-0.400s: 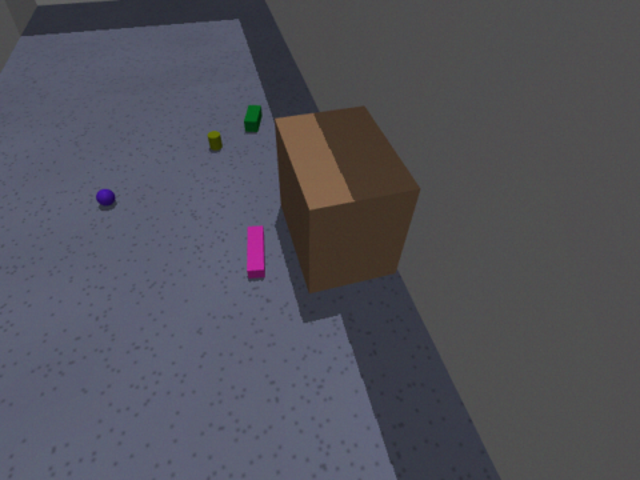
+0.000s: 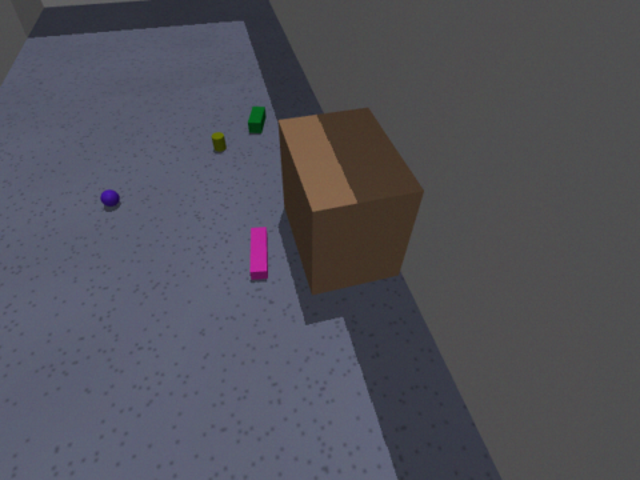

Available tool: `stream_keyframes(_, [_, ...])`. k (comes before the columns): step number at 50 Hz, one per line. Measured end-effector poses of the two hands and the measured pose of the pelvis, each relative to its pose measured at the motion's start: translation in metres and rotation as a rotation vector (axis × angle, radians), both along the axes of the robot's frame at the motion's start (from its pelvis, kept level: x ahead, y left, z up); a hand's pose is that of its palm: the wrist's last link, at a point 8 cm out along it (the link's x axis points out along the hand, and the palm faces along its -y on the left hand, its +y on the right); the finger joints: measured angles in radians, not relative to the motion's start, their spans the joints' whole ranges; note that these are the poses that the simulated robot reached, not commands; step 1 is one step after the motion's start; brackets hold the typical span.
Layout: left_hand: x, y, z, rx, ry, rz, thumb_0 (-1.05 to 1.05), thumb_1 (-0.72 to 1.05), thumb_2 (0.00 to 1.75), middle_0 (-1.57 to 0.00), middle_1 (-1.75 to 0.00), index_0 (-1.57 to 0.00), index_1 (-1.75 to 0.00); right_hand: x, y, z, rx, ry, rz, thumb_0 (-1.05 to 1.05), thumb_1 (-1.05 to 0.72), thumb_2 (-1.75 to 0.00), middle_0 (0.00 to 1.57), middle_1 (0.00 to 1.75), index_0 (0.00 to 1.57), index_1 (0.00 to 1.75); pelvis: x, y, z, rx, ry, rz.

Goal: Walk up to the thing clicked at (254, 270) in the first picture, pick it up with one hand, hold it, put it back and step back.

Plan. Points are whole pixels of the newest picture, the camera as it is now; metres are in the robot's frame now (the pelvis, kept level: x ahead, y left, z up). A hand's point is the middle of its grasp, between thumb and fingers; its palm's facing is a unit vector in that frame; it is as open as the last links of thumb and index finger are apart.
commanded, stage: stand
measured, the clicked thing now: (259, 252) +1.03 +0.22 -0.76
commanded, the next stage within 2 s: walk up in 0.72 s
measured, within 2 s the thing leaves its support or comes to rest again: neither
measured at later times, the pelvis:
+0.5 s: pelvis +0.00 +0.00 +0.00, yaw +0 degrees
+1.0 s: pelvis -0.02 -0.04 -0.02, yaw +15 degrees
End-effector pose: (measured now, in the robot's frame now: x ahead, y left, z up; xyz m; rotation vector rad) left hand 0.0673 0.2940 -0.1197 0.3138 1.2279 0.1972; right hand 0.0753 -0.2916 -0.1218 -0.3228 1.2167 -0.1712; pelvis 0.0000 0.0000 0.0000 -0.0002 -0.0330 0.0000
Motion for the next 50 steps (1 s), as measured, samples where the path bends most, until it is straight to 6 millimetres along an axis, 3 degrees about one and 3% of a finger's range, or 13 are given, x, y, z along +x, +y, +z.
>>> stream_keyframes(36, [0.001,0.002,0.0,0.0,0.006,0.001,0.0,0.91,0.9,-0.2,-0.3,-0.2,-0.3,-0.006,-0.002,0.001,-0.008,0.021,-0.005,0.0,-0.9,-0.89,0.21,0.3,0.21,0.3,0.002,0.001,0.001,0.0,0.002,0.001])
stream_keyframes(42, [0.009,0.012,0.003,0.015,-0.098,0.1,0.0,0.9,0.9,-0.21,-0.3,-0.2,-0.3,-0.007,-0.014,-0.001,-0.031,0.054,0.07,0.0,-0.9,-0.89,0.21,0.3,0.21,0.3,-0.008,-0.012,-0.007,0.017,0.025,0.131])
stream_keyframes(46, [0.002,0.008,0.014,0.054,-0.18,0.147,0.0,0.91,0.9,-0.21,-0.3,-0.2,-0.3,0.006,-0.038,-0.005,-0.068,0.078,0.149,0.0,-0.9,-0.89,0.21,0.3,0.21,0.3,-0.013,-0.03,-0.013,0.019,0.047,0.206])
stream_keyframes(50, [-0.026,-0.002,0.017,0.084,-0.169,0.176,0.0,0.91,0.9,-0.2,-0.3,-0.2,-0.3,0.036,-0.05,-0.006,-0.092,0.048,0.222,0.0,-0.9,-0.89,0.21,0.3,0.21,0.3,-0.016,-0.043,-0.015,0.021,0.034,0.266])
